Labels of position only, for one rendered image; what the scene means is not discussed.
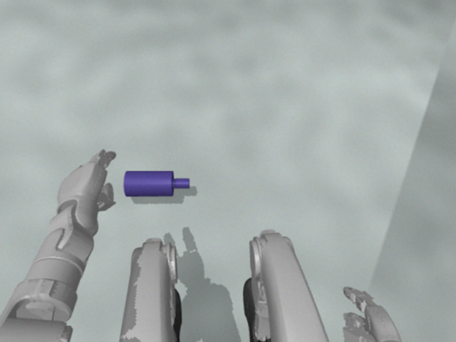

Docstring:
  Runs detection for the left robot arm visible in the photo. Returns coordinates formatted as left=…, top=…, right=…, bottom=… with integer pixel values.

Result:
left=0, top=195, right=99, bottom=342

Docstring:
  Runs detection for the bottle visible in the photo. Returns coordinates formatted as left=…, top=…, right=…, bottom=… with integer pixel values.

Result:
left=124, top=171, right=190, bottom=197

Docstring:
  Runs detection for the left robot hand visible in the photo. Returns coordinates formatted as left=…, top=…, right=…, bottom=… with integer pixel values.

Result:
left=57, top=149, right=116, bottom=212

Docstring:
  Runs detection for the right robot foot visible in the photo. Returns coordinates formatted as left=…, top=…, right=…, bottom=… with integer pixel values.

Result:
left=243, top=278, right=271, bottom=342

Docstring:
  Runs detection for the right robot hand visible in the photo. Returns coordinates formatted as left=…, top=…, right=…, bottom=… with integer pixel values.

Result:
left=343, top=286, right=402, bottom=342

